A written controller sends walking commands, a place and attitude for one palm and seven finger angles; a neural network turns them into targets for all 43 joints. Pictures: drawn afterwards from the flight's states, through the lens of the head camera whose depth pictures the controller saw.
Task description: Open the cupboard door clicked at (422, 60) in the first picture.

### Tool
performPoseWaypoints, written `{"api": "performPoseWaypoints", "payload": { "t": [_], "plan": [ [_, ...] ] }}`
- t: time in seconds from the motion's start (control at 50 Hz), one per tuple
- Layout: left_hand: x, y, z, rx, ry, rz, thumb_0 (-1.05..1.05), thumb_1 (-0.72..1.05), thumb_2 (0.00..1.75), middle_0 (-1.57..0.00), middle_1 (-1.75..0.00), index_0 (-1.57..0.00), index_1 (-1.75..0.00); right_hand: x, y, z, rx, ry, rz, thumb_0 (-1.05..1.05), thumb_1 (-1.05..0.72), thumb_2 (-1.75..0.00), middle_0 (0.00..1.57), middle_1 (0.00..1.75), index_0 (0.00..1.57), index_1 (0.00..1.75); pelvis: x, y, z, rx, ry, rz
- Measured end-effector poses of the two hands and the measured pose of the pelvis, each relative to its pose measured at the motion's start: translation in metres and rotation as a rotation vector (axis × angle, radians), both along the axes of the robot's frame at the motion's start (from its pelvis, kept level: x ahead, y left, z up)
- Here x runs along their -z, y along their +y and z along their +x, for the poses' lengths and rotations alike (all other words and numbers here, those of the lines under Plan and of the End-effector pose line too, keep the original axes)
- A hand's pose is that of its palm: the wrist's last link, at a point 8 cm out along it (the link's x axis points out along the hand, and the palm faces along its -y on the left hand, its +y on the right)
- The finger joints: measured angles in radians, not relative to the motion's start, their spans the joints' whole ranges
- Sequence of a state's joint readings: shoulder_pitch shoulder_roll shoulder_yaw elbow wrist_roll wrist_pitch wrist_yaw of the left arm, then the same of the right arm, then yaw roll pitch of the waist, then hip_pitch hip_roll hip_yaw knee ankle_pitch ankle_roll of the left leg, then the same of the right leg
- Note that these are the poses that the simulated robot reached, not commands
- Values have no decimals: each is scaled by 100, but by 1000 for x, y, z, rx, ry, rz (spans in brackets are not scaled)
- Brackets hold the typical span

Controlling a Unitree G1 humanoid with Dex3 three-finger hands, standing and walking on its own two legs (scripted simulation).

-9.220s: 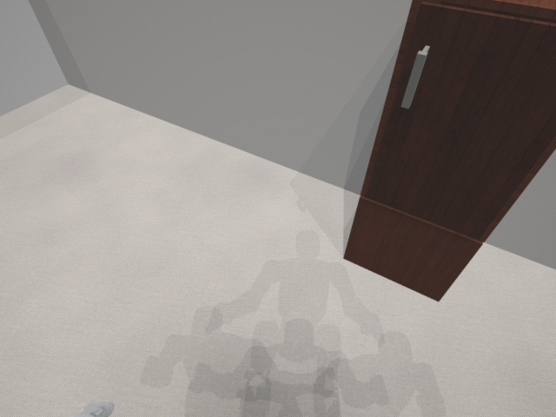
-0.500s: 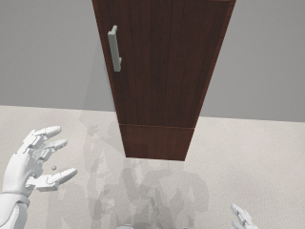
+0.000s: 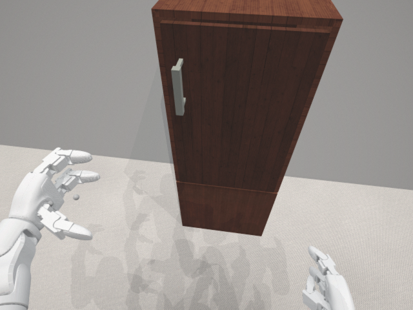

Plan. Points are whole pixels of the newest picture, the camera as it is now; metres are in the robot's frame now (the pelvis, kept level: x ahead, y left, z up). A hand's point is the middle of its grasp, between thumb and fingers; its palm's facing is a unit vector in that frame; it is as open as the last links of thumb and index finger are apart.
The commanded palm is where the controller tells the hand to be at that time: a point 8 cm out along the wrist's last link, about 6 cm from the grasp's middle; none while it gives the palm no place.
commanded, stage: raise the hand with hooked fingers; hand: left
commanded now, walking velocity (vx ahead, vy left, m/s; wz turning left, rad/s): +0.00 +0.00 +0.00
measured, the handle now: (180, 87) +0.60 +0.13 +0.13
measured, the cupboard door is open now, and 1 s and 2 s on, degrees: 0 0 0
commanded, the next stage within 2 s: move the hooked fingers beside the handle in 0.72 s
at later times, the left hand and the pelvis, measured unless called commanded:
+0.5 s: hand (84, 169) +0.30 +0.25 +0.14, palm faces -0.01 -1.00 -0.03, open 13.9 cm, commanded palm +0.27 +0.30 +0.15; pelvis +0.01 -0.02 +0.01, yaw -1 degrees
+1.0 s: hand (88, 164) +0.31 +0.25 +0.14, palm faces +0.02 -1.00 -0.01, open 14.0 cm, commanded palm +0.30 +0.29 +0.15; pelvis +0.00 -0.03 +0.01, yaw +0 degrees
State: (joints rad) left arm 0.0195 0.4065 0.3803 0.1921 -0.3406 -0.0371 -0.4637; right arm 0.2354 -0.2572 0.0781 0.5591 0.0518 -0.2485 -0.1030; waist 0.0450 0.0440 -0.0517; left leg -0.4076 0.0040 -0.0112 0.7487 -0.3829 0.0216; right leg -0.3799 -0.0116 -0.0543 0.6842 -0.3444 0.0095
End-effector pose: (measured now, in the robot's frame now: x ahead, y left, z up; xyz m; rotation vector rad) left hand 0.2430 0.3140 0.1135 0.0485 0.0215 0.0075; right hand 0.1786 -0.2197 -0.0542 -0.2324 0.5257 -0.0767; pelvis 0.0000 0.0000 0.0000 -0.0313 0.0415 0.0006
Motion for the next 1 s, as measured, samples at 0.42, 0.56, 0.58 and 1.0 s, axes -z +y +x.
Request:
{"api": "performPoseWaypoints", "payload": {
  "t": [0.42, 0.56, 0.58, 1.0],
  "plan": [
    [-33, -3, 41, 29, -14, -20, -1, -50, 30, -30, -120, -30, -120, 7, -36, -27, 78, 112, -14, 1, -90, -90, 20, 30, 20, 30, -10, -14, 7, 18, -6, 16],
    [-32, -11, 36, 1, -34, -4, -1, -50, 30, -30, -120, -30, -120, 5, -40, -25, 75, 103, -17, 1, -90, -90, 20, 30, 20, 30, -11, -19, 7, 19, -14, 19],
    [-33, -11, 36, -3, -38, -1, -1, -50, 30, -30, -120, -30, -120, 5, -40, -24, 74, 100, -15, 1, -90, -90, 20, 30, 20, 30, -11, -20, 7, 18, -15, 19],
    [-30, -13, 48, -11, -28, -38, -1, -50, 30, -30, -120, -31, -120, 7, -40, -23, 65, 104, -24, 1, -90, -90, 20, 30, 20, 30, -9, -25, -4, 3, -18, 18]
  ]
}}
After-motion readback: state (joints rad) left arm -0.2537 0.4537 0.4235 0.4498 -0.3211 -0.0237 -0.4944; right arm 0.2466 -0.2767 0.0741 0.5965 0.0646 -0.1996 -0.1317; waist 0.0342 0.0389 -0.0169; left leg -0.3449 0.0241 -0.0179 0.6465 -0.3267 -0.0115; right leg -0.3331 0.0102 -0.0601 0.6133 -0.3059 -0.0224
